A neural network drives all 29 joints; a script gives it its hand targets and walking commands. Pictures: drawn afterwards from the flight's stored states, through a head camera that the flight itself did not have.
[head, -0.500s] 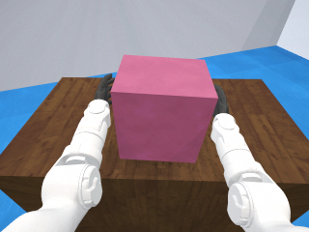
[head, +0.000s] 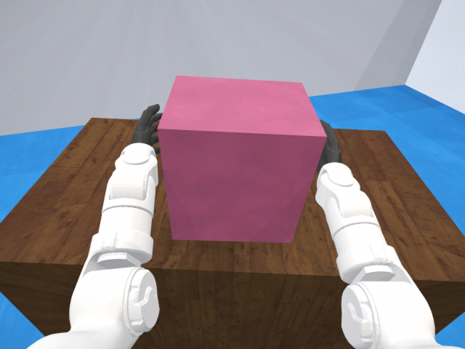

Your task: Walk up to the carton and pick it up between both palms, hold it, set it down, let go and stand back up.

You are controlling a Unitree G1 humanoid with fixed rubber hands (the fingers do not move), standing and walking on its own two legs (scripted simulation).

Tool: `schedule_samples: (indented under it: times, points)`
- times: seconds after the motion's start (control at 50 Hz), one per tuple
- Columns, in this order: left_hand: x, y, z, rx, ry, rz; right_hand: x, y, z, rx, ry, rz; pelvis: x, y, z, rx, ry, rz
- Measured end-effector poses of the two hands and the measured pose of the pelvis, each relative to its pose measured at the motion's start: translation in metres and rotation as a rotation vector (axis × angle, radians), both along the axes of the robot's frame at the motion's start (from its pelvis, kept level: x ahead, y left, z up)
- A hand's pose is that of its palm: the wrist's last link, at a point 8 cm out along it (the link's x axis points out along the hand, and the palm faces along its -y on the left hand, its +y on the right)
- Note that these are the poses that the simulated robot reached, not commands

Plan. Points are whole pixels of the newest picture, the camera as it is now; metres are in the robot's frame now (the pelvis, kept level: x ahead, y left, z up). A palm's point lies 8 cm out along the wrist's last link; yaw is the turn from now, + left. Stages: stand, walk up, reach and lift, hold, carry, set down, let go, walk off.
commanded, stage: reach and lift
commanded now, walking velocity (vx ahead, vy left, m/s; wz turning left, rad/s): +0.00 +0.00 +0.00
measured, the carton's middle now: (236, 162) +0.43 -0.04 +0.15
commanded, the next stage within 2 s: hold in 1.02 s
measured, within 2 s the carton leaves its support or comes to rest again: neither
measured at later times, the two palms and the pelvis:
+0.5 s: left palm (137, 151) +0.39 +0.13 +0.21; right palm (329, 170) +0.35 -0.19 +0.18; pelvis +0.00 +0.01 +0.00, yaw +0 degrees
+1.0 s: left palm (135, 141) +0.39 +0.13 +0.23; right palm (329, 159) +0.36 -0.19 +0.20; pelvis +0.00 -0.01 +0.00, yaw +0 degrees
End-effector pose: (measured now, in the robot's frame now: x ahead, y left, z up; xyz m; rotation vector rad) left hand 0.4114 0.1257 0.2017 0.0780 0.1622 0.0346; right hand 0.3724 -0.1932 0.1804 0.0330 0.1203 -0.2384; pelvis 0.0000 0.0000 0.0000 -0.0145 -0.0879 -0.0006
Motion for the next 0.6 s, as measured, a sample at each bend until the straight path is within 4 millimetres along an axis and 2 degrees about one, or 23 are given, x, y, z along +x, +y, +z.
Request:
schedule_samples:
  times: [0.14, 0.34, 0.48, 0.6]
  points:
    - [-0.005, 0.002, -0.001, 0.002, 0.004, 0.006, -0.004, 0.003, -0.007, 0.001, 0.002, 0.007, 0.003, 0.003, -0.001, -0.008, -0.027, 0.002]
    - [-0.015, 0.004, 0.0, 0.001, 0.003, 0.01, -0.013, 0.004, -0.004, 0.003, -0.001, 0.008, 0.003, 0.006, -0.001, -0.012, -0.042, -0.003]
    - [-0.024, 0.005, 0.011, 0.012, -0.023, 0.017, -0.019, 0.006, 0.004, 0.007, -0.027, 0.013, 0.001, 0.008, -0.002, -0.012, -0.051, -0.003]
    - [-0.024, 0.005, 0.012, 0.009, 0.014, 0.024, -0.019, 0.006, 0.003, 0.015, 0.006, 0.014, -0.005, 0.006, -0.002, -0.003, -0.054, -0.013]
